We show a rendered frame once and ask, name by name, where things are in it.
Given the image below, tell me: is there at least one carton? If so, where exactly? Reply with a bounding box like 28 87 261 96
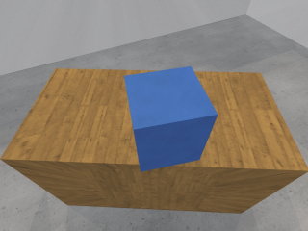
124 66 218 172

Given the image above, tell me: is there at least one pedestal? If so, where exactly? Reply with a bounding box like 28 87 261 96
0 68 308 214

